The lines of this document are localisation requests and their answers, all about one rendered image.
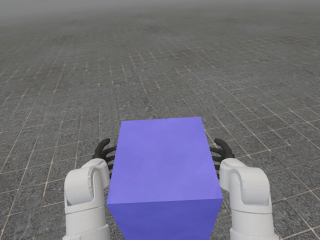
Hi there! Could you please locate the right robot forearm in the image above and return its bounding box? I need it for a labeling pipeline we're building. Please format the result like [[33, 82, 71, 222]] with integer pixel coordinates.
[[219, 158, 280, 240]]

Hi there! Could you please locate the carton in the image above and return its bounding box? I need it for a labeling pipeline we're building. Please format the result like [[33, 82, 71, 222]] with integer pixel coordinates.
[[106, 116, 223, 240]]

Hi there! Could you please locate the left robot hand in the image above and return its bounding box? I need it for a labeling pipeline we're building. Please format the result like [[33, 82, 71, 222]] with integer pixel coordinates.
[[92, 138, 117, 179]]

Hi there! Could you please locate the right robot hand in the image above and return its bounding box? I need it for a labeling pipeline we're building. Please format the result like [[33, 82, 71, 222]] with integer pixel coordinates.
[[209, 138, 235, 179]]

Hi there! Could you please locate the left robot forearm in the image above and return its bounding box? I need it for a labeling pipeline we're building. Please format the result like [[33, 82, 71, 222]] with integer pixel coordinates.
[[62, 158, 110, 240]]

